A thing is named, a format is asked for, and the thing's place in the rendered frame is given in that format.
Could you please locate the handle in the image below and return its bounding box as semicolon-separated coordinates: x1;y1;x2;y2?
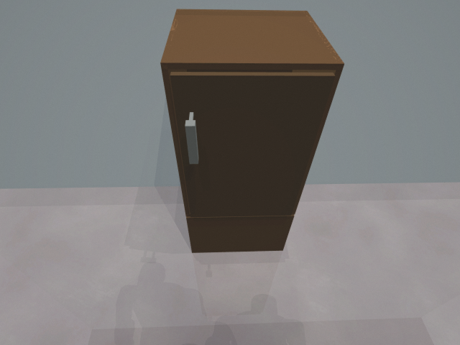
185;112;198;164

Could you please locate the cupboard door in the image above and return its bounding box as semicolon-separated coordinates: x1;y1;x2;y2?
170;72;335;217

